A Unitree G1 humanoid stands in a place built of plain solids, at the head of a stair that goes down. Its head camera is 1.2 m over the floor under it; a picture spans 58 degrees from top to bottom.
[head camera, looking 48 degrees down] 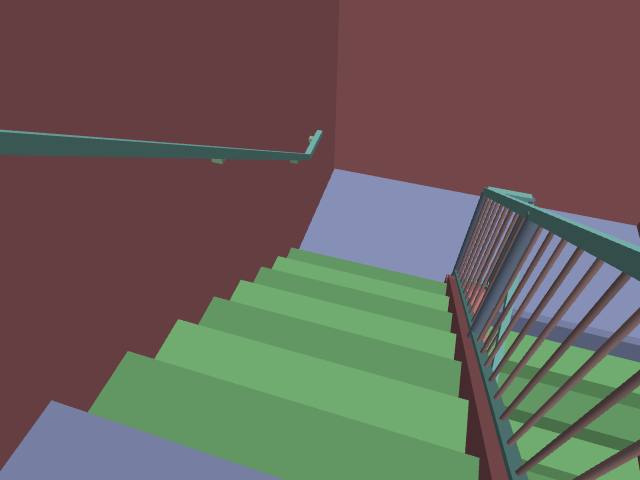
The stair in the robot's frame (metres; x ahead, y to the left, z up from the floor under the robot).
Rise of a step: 0.19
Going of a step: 0.26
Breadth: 1.20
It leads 17 degrees to the right of straight ahead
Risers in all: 8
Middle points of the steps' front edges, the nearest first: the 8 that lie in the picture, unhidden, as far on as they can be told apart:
0.30 0.17 0.00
0.55 0.10 -0.19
0.80 0.02 -0.38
1.05 -0.05 -0.58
1.30 -0.13 -0.77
1.55 -0.20 -0.97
1.80 -0.28 -1.16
2.05 -0.35 -1.35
